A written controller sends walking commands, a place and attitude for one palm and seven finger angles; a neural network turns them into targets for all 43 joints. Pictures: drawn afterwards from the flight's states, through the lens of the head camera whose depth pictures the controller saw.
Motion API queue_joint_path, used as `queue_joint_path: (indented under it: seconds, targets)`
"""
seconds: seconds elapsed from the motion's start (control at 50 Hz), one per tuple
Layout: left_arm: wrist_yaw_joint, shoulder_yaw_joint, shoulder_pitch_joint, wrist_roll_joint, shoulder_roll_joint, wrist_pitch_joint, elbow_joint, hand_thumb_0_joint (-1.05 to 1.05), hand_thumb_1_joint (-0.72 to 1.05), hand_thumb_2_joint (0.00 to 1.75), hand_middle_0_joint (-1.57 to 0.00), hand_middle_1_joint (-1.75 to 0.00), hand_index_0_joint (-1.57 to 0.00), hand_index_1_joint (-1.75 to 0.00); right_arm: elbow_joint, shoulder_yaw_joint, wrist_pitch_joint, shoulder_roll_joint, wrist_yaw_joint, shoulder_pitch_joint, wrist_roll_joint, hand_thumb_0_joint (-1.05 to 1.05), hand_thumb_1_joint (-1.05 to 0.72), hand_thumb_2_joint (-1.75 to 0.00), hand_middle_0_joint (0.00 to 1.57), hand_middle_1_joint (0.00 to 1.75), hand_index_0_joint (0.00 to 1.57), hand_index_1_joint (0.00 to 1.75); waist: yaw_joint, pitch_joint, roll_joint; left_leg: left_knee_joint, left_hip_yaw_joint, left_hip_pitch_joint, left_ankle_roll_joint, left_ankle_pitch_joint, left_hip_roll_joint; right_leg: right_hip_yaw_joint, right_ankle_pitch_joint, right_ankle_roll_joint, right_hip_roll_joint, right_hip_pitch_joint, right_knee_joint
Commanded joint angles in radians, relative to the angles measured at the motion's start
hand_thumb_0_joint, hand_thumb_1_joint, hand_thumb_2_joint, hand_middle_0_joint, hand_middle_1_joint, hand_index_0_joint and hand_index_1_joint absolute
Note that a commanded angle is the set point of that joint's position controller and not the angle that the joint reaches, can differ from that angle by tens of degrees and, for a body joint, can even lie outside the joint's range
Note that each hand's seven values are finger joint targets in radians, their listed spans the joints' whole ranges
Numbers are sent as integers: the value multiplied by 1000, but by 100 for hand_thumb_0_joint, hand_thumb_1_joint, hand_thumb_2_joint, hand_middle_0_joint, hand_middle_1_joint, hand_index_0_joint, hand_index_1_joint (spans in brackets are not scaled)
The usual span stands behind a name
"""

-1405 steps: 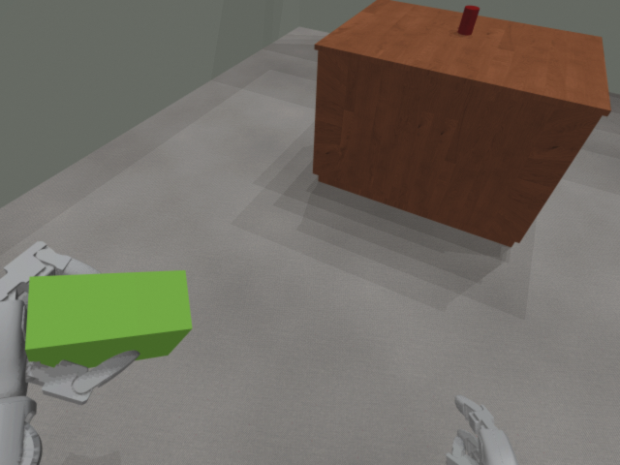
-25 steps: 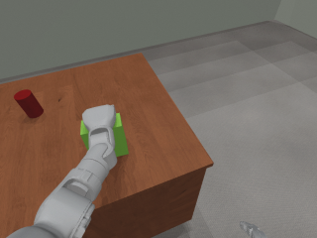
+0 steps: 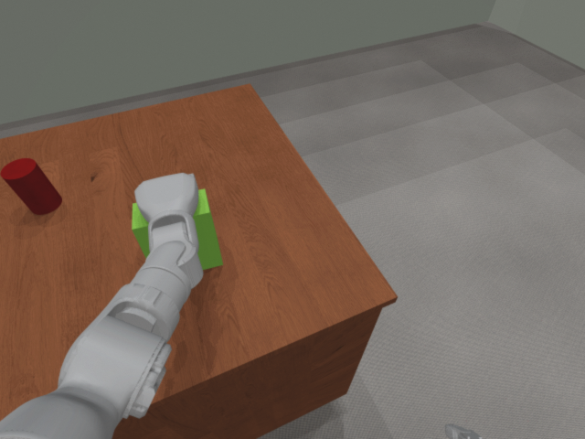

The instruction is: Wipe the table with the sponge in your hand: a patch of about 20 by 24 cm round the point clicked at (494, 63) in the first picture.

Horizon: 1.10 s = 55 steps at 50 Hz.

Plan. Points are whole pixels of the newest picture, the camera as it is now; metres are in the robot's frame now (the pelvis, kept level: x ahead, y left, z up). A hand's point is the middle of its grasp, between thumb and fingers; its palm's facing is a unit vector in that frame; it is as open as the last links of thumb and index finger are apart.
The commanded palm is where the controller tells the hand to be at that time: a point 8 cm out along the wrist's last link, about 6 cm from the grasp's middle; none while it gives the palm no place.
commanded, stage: wipe forward along the third lane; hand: left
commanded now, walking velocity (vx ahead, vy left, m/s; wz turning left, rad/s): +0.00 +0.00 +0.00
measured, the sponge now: (183, 244) +0.42 +0.20 -0.01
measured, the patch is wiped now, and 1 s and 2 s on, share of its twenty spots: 0.95 1.00 1.00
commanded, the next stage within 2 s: wipe back along the third lane in 0.42 s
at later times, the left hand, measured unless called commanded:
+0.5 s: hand (170, 202) +0.47 +0.22 +0.05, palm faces -0.09 +0.00 -1.00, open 10.1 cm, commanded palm +0.46 +0.21 +0.07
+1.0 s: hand (171, 208) +0.46 +0.21 +0.05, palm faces -0.04 -0.01 -1.00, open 10.2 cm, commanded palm +0.41 +0.19 +0.08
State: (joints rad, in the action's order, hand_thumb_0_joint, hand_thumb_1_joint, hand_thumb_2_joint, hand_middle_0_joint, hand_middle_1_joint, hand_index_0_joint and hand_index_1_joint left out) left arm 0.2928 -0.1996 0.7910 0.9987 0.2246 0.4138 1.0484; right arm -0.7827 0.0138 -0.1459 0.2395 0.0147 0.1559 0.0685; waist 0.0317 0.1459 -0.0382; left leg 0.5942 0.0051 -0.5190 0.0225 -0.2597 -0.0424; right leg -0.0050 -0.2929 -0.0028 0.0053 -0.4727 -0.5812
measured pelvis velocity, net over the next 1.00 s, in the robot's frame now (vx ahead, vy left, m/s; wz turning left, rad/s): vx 0.02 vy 0.01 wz -0.01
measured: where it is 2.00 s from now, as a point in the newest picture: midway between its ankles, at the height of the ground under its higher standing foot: outside the picture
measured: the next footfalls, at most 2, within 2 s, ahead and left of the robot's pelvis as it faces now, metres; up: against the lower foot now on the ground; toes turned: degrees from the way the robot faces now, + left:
none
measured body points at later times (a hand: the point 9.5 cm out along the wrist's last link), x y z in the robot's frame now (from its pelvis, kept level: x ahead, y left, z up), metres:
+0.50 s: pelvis +0.00 +0.01 -0.01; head +0.06 +0.01 +0.44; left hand +0.47 +0.21 +0.10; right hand +0.05 -0.25 -0.14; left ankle +0.01 +0.14 -0.73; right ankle -0.01 -0.12 -0.73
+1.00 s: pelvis +0.02 +0.01 +0.00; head +0.05 +0.01 +0.45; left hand +0.45 +0.21 +0.10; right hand +0.12 -0.24 -0.14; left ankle +0.01 +0.14 -0.73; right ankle -0.01 -0.12 -0.73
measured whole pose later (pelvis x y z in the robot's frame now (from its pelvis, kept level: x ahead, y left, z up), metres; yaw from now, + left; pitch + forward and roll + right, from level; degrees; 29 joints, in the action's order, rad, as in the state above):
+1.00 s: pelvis +0.02 +0.01 +0.00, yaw +0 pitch +12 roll -1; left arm 0.33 -0.23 0.82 0.97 0.24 0.43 1.07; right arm -0.80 0.03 -0.15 0.23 -0.02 0.18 0.07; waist 0.03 0.16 -0.04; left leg 0.61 0.00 -0.53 0.01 -0.29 -0.04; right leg -0.01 -0.30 -0.02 0.00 -0.47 -0.55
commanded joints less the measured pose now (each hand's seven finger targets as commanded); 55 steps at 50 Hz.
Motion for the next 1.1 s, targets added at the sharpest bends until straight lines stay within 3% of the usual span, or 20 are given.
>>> queue_joint_path:
  seconds: [0.0, 0.04, 0.18, 0.2, 0.22, 0.28, 0.3, 0.48, 0.5, 0.52, 0.58, 0.62, 0.66, 0.74, 0.76, 0.78, 0.84, 0.94, 1.0, 1.08]
  targets:
    - [15, 37, 321, 22, 203, 21, -28, 0, 10, 130, -120, -160, -120, -160, 105, 41, 31, 141, 11, -39, -8, 0, -90, -90, 20, 30, 20, 30, 13, 209, 105, -47, -34, 141, -54, 149, 36, 38, 249, 36, 13, 67, 81]
    - [18, 38, 365, 31, 222, 26, -2, 0, 10, 130, -120, -160, -120, -160, 94, 40, 33, 143, 12, -29, -8, 0, -90, -90, 20, 30, 20, 30, 28, 192, 93, -46, -33, 136, -54, 123, 33, 39, 203, 36, 15, 33, 86]
    - [13, 38, 447, 22, 207, 5, 20, 0, 10, 130, -120, -160, -120, -160, 92, 47, 47, 140, 8, 10, -12, 0, -90, -90, 20, 30, 20, 30, 45, 275, 80, -27, -20, 146, -54, 161, 24, 44, 232, 38, 23, 27, 61]
    - [15, 53, 428, 29, 237, 6, 47, 0, 10, 130, -120, -160, -120, -160, 87, 47, 46, 149, 9, 23, -14, 0, -90, -90, 20, 30, 20, 30, 44, 268, 88, -20, -20, 137, -55, 155, 25, 43, 226, 37, 24, 24, 59]
    - [16, 32, 451, 37, 220, 4, 46, 0, 10, 130, -120, -160, -120, -160, 82, 48, 47, 148, 8, 27, -14, 0, -90, -90, 20, 30, 20, 30, 56, 264, 61, -18, -22, 141, -54, 155, 23, 44, 219, 37, 24, -1, 57]
    - [16, 35, 474, 26, 201, -2, 54, 0, 10, 130, -120, -160, -120, -160, 80, 51, 52, 145, 2, 36, -15, 0, -90, -90, 20, 30, 20, 30, 58, 267, 71, -16, -13, 131, -53, 162, 20, 48, 223, 41, 29, -10, 52]
    - [19, 28, 488, 31, 208, -5, 55, 0, 10, 130, -120, -160, -120, -160, 74, 53, 53, 150, 1, 49, -17, 0, -90, -90, 20, 30, 20, 30, 64, 266, 48, -10, -17, 136, -54, 155, 21, 47, 216, 39, 29, -21, 52]
    - [19, 66, 555, 32, 275, -9, 109, 0, 10, 130, -120, -160, -120, -160, 51, 56, 67, 160, -2, 94, -18, 0, -90, -90, 20, 30, 20, 30, 90, 284, 58, 6, -16, 84, -58, 143, 19, 37, 227, 33, 30, -27, 48]
    - [19, 67, 544, 40, 288, -10, 123, 0, 10, 130, -120, -160, -120, -160, 48, 57, 68, 165, -4, 109, -20, 0, -90, -90, 20, 30, 20, 30, 87, 282, 55, 13, -16, 83, -59, 142, 20, 39, 225, 33, 31, -32, 42]
    - [17, 43, 519, 36, 249, -12, 122, 0, 10, 130, -120, -160, -120, -160, 53, 59, 69, 160, -7, 112, -20, 0, -90, -90, 20, 30, 20, 30, 87, 296, 54, 14, -20, 89, -59, 143, 21, 40, 227, 32, 33, -28, 44]
    - [8, 73, 443, 11, 248, -25, 109, 0, 10, 130, -120, -160, -120, -160, 67, 61, 69, 155, -11, 105, -18, 0, -90, -90, 20, 30, 20, 30, 60, 330, 79, 11, -23, 84, -59, 169, 21, 36, 278, 32, 31, 30, 43]
    - [4, 34, 429, 10, 211, -29, 93, 0, 10, 130, -120, -160, -120, -160, 71, 60, 66, 154, -14, 104, -16, 0, -90, -90, 20, 30, 20, 30, 63, 300, 60, 6, -29, 91, -58, 145, 22, 39, 247, 29, 33, 10, 54]
    - [7, 51, 379, 10, 224, -25, 104, 0, 10, 130, -120, -160, -120, -160, 69, 60, 63, 156, -16, 99, -13, 0, -90, -90, 20, 30, 20, 30, 51, 284, 93, -2, -29, 89, -59, 141, 21, 40, 237, 30, 33, 21, 62]
    - [6, 11, 354, -13, 158, -11, 65, 0, 10, 130, -120, -160, -120, -160, 73, 59, 56, 146, -23, 71, -7, 0, -90, -90, 20, 30, 20, 30, 37, 260, 56, -22, -34, 120, -57, 146, 23, 46, 231, 34, 32, 28, 76]
    - [7, 18, 341, -13, 162, -8, 62, 0, 10, 130, -120, -160, -120, -160, 72, 59, 53, 147, -24, 65, -7, 0, -90, -90, 20, 30, 20, 30, 33, 267, 75, -22, -33, 129, -57, 161, 20, 47, 248, 35, 33, 39, 74]
    - [5, 21, 320, -27, 141, -8, 42, 0, 10, 130, -120, -160, -120, -160, 79, 61, 52, 141, -24, 47, -6, 0, -90, -90, 20, 30, 20, 30, 20, 283, 60, -25, -30, 143, -56, 192, 21, 46, 275, 39, 31, 55, 71]
    - [2, -45, 295, -32, 54, 3, 9, 0, 10, 130, -120, -160, -120, -160, 84, 60, 41, 133, -29, 24, -5, 0, -90, -90, 20, 30, 20, 30, 23, 261, 62, -31, -34, 177, -54, 198, 20, 56, 277, 40, 34, 49, 78]
    - [0, -29, 233, -48, 55, 22, -32, 0, 10, 130, -120, -160, -120, -160, 93, 54, 25, 132, -26, -21, -6, 0, -90, -90, 20, 30, 20, 30, 1, 249, 115, -42, -33, 196, -53, 226, 26, 60, 330, 42, 28, 101, 84]
    - [-7, -70, 207, -48, 1, 31, -95, 0, 10, 130, -120, -160, -120, -160, 108, 53, 12, 124, -27, -59, -5, 0, -90, -90, 20, 30, 20, 30, -5, 246, 90, -36, -34, 232, -51, 281, 28, 62, 387, 48, 25, 115, 77]
    - [-18, -63, 152, -55, -5, 56, -169, 0, 10, 130, -120, -160, -120, -160, 132, 48, -7, 118, -27, -112, -1, 0, -90, -90, 20, 30, 20, 30, -24, 255, 117, -44, -34, 245, -49, 320, 33, 61, 447, 51, 19, 163, 78]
